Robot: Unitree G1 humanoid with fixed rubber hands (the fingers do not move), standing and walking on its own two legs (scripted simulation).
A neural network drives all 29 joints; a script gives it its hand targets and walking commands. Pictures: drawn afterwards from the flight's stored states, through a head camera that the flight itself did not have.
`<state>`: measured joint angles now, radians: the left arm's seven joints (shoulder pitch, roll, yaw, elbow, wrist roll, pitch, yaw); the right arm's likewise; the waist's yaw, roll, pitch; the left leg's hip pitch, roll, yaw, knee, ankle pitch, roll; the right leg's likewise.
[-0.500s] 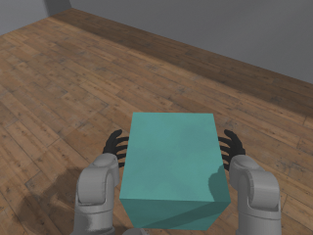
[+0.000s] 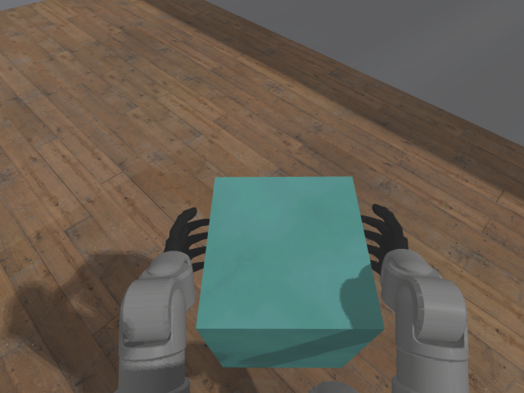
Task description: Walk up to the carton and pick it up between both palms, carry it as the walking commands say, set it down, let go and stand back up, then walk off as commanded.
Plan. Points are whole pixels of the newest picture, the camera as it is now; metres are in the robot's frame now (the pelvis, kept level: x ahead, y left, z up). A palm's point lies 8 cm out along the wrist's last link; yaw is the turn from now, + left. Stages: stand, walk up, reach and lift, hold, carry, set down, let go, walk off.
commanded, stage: carry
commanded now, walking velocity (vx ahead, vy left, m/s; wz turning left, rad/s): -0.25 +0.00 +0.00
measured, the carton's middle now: (282, 279) +0.28 +0.01 +0.00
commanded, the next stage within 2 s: none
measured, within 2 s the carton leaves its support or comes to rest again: neither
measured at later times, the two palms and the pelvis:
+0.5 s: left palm out of the picture +0.08 +0.12 +0.09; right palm out of the picture +0.07 -0.17 +0.09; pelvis -0.20 -0.01 +0.00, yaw -1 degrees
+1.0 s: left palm out of the picture -0.13 +0.12 +0.08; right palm out of the picture -0.14 -0.17 +0.07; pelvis -0.40 -0.01 -0.01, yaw -2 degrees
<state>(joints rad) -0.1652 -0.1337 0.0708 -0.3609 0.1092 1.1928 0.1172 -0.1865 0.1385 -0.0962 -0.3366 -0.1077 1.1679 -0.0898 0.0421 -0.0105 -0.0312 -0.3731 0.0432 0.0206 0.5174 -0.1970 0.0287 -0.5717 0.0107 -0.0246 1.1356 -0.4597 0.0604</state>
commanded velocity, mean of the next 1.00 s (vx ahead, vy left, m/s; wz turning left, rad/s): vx -0.25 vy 0.00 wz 0.00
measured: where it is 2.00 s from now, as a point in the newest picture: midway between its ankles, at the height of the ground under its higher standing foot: outside the picture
